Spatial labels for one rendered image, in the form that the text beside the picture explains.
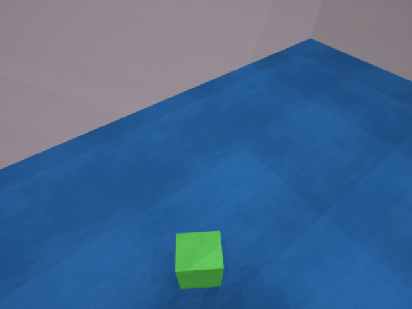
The carton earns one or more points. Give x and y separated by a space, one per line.
199 259

